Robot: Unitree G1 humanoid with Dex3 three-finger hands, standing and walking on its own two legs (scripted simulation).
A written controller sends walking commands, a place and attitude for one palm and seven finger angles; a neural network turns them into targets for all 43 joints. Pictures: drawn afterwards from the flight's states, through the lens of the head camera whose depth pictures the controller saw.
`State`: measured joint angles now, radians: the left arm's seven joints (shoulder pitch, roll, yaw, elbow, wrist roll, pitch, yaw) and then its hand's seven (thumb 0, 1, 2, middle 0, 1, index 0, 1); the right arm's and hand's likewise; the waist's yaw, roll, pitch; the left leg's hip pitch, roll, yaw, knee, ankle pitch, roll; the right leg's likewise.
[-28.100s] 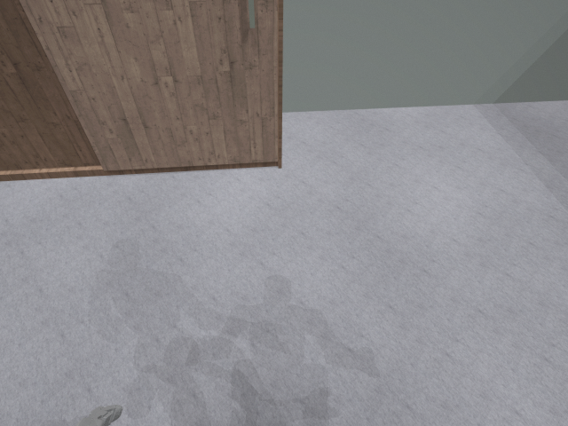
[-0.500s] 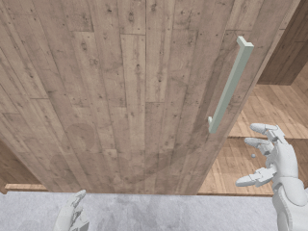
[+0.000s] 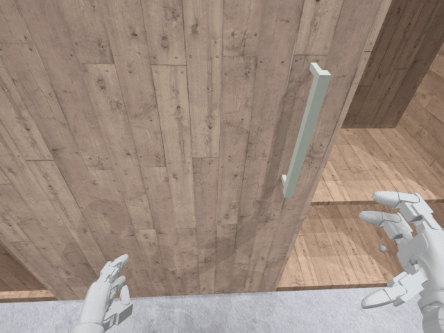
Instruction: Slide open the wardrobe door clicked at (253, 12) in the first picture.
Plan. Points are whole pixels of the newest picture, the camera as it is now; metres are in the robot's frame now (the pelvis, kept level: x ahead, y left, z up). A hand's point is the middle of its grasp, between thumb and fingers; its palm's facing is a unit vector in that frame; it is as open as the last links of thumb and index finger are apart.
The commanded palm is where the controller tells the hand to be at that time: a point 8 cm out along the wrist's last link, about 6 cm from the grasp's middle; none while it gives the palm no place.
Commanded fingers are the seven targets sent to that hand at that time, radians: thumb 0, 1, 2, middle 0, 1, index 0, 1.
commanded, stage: draw the hand back to the body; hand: right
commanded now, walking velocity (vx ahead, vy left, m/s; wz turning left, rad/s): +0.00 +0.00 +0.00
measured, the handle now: (299, 138) +0.46 -0.16 +0.15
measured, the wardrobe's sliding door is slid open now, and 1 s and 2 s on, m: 0.60 0.60 0.60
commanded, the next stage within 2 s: step back with the hand held close in 1.08 s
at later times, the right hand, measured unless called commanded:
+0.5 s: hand (422, 242) +0.20 -0.26 +0.17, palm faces +0.39 +0.86 -0.33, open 10.8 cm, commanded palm +0.16 -0.30 +0.18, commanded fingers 0.00 -0.57 -0.74 0.21 0.49 0.21 0.49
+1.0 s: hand (429, 246) +0.19 -0.26 +0.18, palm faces +0.43 +0.84 -0.34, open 7.5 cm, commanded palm +0.15 -0.30 +0.19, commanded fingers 0.00 -0.90 -0.90 0.20 0.30 0.20 0.30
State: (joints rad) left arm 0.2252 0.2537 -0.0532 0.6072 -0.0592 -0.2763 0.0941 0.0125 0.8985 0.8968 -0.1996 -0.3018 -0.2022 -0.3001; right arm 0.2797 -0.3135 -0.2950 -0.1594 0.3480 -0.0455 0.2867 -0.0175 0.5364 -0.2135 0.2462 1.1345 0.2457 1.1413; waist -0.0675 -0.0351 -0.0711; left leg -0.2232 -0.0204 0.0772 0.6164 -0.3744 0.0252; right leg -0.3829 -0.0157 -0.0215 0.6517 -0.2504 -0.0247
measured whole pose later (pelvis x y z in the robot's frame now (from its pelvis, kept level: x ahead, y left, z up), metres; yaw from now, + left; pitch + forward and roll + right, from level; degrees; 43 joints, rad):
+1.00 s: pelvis +0.01 -0.01 +0.02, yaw +2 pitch -6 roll +1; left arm 0.18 0.23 -0.03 0.65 0.01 -0.11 0.08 0.01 0.90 0.90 -0.20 -0.30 -0.20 -0.30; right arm 0.48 -0.34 -0.32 -0.40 0.09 -0.08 -0.09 0.01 -0.87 -0.89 0.20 0.31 0.20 0.32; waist -0.09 -0.04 0.02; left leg 0.02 -0.02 0.04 0.35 -0.25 0.02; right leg -0.14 -0.01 -0.06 0.41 -0.16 -0.03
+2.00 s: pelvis -0.09 -0.05 +0.00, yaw +0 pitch -2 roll +4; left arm 0.20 0.20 -0.01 0.59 0.01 -0.10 0.08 0.01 0.90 0.90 -0.20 -0.30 -0.21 -0.30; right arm 0.52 -0.39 -0.41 -0.54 0.04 -0.24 -0.12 0.01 -0.88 -0.90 0.21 0.30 0.21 0.30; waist -0.05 -0.01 0.04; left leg -0.27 -0.04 -0.01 0.50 -0.20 -0.02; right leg -0.46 0.01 -0.04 0.55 -0.19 -0.05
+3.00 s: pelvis -0.32 -0.15 -0.01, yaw +6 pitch -4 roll +2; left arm 0.24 0.22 0.02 0.67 0.01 -0.15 0.10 0.01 0.90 0.90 -0.20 -0.30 -0.20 -0.30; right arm 0.34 -0.33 -0.41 -0.38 0.05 -0.18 -0.16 0.01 -0.89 -0.90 0.20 0.30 0.20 0.30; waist -0.01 0.05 -0.01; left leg -0.34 0.01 0.02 0.92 -0.53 0.05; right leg -0.38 -0.06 -0.01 0.76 -0.32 -0.02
